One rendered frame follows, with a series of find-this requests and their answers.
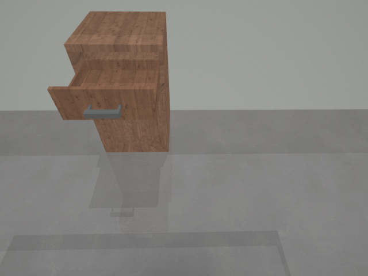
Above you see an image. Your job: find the cabinet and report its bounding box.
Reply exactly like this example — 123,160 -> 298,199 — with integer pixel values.
64,11 -> 170,152

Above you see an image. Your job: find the drawer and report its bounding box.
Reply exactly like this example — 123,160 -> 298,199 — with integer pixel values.
47,59 -> 160,120

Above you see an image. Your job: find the handle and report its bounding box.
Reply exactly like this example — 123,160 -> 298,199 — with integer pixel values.
83,105 -> 122,119

